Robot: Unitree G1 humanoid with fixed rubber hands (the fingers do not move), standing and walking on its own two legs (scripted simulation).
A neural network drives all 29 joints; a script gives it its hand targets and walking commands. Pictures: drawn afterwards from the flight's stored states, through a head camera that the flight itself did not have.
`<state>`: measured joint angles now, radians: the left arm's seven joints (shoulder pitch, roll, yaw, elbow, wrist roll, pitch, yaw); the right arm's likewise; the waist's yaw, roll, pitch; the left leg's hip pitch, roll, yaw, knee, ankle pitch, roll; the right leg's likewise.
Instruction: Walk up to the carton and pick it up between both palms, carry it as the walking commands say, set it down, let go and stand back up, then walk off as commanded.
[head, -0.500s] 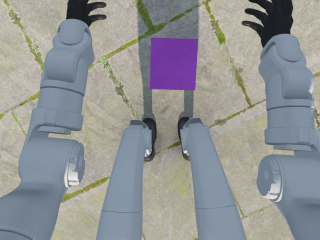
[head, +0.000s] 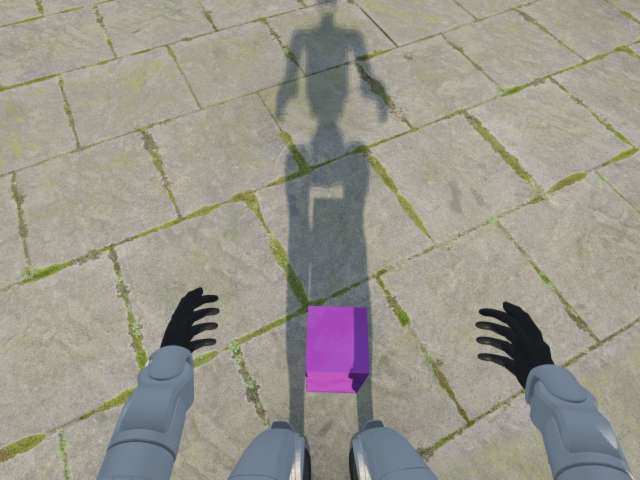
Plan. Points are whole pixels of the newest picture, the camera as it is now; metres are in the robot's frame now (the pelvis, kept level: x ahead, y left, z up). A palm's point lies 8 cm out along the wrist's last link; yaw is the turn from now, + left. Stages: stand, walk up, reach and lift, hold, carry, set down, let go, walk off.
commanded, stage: let go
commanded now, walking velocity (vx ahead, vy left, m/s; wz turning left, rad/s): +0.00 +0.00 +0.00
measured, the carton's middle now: (334, 353) +0.40 -0.05 -0.58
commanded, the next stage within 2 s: stand in 0.64 s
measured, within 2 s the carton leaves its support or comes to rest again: neither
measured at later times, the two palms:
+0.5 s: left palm (132, 402) +0.22 +0.23 -0.05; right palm (542, 376) +0.23 -0.25 -0.01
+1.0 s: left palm (102, 406) +0.21 +0.25 -0.02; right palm (567, 390) +0.21 -0.27 -0.01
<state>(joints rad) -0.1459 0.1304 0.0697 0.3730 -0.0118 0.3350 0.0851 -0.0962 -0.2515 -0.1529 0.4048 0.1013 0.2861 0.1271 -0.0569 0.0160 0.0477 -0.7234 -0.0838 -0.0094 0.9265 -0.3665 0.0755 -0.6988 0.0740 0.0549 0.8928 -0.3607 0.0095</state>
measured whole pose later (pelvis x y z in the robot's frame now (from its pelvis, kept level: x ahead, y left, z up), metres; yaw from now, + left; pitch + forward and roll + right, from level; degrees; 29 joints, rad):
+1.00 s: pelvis +0.06 +0.00 +0.04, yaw +0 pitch +0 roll -2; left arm 0.28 0.20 0.07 0.58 0.01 0.02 0.01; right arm 0.25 -0.25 -0.13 0.66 0.02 0.00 -0.01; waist 0.01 0.02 -0.25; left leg -0.29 -0.08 -0.01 0.66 -0.36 0.09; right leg -0.27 0.07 0.08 0.62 -0.35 0.00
